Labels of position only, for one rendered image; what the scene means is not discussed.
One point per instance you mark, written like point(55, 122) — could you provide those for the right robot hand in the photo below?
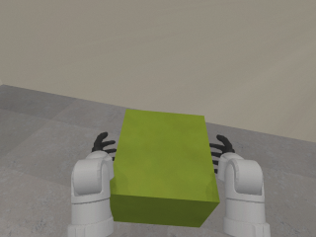
point(227, 148)

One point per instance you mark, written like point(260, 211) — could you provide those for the left robot forearm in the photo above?
point(90, 196)

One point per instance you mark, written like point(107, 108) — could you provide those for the right robot forearm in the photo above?
point(244, 190)

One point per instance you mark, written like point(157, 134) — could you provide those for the carton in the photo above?
point(163, 170)

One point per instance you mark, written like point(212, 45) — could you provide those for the left robot hand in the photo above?
point(99, 145)

